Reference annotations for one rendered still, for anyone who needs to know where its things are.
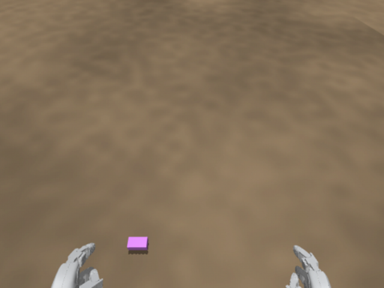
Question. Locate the small box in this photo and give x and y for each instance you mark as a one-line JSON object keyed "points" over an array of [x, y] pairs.
{"points": [[137, 243]]}

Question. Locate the right robot hand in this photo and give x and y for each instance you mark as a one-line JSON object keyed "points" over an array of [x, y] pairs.
{"points": [[311, 276]]}

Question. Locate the left robot hand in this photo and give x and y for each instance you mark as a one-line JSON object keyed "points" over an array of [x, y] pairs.
{"points": [[69, 276]]}

